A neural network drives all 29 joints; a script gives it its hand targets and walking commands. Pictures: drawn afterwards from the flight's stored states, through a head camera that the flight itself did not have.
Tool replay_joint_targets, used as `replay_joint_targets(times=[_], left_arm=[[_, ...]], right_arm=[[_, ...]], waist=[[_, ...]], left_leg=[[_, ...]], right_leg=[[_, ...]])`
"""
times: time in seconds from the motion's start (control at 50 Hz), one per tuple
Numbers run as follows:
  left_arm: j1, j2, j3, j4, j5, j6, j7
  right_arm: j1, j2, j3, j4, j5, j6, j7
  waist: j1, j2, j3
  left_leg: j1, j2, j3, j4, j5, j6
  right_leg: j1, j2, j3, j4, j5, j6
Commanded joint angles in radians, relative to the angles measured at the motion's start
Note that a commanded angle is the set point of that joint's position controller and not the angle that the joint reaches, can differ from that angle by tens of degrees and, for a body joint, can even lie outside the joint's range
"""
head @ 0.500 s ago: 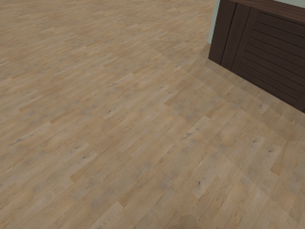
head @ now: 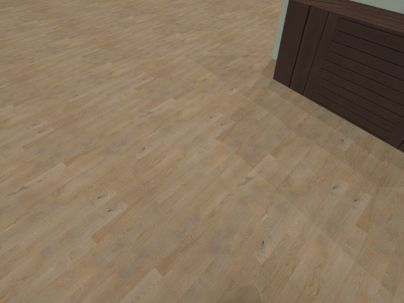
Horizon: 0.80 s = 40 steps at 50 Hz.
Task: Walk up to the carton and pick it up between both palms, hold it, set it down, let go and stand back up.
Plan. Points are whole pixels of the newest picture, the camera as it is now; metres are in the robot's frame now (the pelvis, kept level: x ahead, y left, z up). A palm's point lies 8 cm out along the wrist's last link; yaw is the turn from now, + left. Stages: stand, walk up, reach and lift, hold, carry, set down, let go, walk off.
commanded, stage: stand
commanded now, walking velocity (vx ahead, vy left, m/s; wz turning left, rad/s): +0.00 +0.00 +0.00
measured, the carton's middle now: out of the picture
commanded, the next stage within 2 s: none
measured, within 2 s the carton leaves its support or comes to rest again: neither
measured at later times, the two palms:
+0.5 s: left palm out of the picture +0.05 +0.25 -0.12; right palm out of the picture +0.06 -0.26 -0.12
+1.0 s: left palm out of the picture +0.03 +0.24 -0.12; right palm out of the picture +0.04 -0.26 -0.12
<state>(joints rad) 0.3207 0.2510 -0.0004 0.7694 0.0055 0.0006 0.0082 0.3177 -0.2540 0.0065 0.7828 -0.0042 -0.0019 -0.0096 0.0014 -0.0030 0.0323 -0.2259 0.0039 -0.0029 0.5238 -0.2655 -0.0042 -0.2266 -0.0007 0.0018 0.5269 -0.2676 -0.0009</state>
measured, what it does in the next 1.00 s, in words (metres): stands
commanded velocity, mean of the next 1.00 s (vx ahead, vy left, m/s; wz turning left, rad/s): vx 0.00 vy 0.00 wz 0.00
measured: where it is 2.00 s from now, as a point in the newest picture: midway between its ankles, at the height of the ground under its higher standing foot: outside the picture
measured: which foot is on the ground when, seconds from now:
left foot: down 0.00-1.00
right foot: down 0.00-1.00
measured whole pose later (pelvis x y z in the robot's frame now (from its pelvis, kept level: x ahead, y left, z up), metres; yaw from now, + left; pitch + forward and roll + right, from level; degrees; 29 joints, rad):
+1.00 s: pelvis +0.01 +0.00 +0.01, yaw +0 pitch -2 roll +0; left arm 0.32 0.24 -0.02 0.94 0.00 -0.01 0.03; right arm 0.31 -0.23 0.01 0.93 0.00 0.00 -0.03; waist 0.00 -0.01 0.03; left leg -0.17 0.01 -0.01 0.45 -0.24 -0.01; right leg -0.17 0.00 -0.01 0.46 -0.25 -0.01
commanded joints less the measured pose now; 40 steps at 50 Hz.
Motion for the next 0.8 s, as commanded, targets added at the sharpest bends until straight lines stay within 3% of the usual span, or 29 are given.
replay_joint_targets(times=[0.0, 0.54, 0.78], left_arm=[[0.021, 0.129, 0.031, -0.056, 0.0, -0.019, 0.006], [0.027, 0.128, 0.021, 0.047, -0.005, -0.023, 0.02], [0.033, 0.121, 0.016, 0.093, -0.006, -0.02, 0.025]], right_arm=[[0.015, -0.13, -0.041, -0.069, 0.001, -0.018, -0.006], [0.022, -0.12, -0.037, 0.026, 0.004, -0.019, -0.018], [0.027, -0.114, -0.033, 0.073, 0.005, -0.017, -0.022]], waist=[[0.001, -0.005, 0.008], [0.0, 0.005, 0.01], [0.001, 0.0, 0.026]], left_leg=[[-0.023, 0.078, -0.115, -0.124, 0.046, 0.032], [0.017, 0.078, -0.103, -0.139, 0.143, 0.026], [0.025, 0.079, -0.107, -0.155, 0.128, 0.023]], right_leg=[[-0.025, -0.079, 0.097, -0.112, 0.039, -0.025], [0.014, -0.089, 0.093, -0.142, 0.137, -0.019], [0.014, -0.088, 0.093, -0.166, 0.118, -0.018]])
